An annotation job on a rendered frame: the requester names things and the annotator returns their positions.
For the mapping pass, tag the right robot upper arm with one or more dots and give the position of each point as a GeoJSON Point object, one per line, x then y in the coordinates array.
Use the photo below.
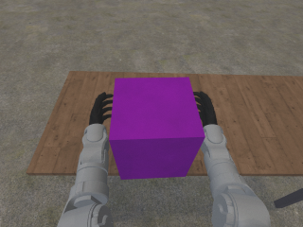
{"type": "Point", "coordinates": [231, 209]}

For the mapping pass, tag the left robot upper arm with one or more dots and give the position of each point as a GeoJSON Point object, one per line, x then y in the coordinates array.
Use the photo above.
{"type": "Point", "coordinates": [92, 215]}

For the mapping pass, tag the robot right forearm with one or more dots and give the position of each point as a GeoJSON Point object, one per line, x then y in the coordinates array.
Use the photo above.
{"type": "Point", "coordinates": [219, 165]}

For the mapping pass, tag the right robot hand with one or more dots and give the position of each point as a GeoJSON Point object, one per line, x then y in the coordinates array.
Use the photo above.
{"type": "Point", "coordinates": [207, 112]}

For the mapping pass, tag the robot left forearm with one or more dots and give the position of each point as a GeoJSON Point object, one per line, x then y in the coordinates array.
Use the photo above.
{"type": "Point", "coordinates": [92, 171]}

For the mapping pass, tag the table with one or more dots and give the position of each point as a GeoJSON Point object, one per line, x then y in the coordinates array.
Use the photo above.
{"type": "Point", "coordinates": [261, 117]}

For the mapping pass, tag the left robot hand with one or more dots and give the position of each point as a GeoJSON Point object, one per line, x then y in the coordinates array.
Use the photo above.
{"type": "Point", "coordinates": [96, 115]}

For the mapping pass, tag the carton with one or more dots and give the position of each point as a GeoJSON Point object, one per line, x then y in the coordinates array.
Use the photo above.
{"type": "Point", "coordinates": [156, 130]}

